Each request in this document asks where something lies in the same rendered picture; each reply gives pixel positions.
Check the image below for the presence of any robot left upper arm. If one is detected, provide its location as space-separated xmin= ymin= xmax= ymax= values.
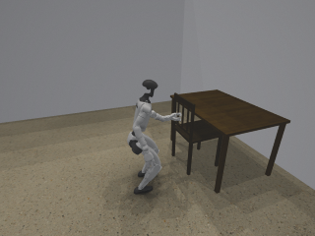
xmin=151 ymin=110 xmax=157 ymax=118

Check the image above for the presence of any robot left hand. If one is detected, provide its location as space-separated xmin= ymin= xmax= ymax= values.
xmin=170 ymin=112 xmax=182 ymax=122

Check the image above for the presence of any humanoid robot torso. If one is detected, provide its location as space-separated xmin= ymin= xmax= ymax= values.
xmin=127 ymin=99 xmax=153 ymax=148

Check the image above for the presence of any robot right upper arm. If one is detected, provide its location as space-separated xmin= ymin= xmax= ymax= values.
xmin=132 ymin=103 xmax=151 ymax=131

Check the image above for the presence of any left robot thigh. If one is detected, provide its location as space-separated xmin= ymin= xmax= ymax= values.
xmin=143 ymin=133 xmax=158 ymax=154

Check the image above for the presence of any table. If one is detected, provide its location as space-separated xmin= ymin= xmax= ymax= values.
xmin=170 ymin=89 xmax=290 ymax=193

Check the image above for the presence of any chair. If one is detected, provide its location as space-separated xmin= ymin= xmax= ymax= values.
xmin=171 ymin=92 xmax=223 ymax=175

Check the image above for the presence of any right robot forearm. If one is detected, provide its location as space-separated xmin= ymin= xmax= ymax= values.
xmin=134 ymin=126 xmax=150 ymax=153

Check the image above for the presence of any left robot forearm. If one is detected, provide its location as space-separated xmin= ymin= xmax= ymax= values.
xmin=154 ymin=113 xmax=171 ymax=122

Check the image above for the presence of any robot right hand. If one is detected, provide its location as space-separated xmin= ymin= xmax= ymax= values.
xmin=144 ymin=152 xmax=156 ymax=169

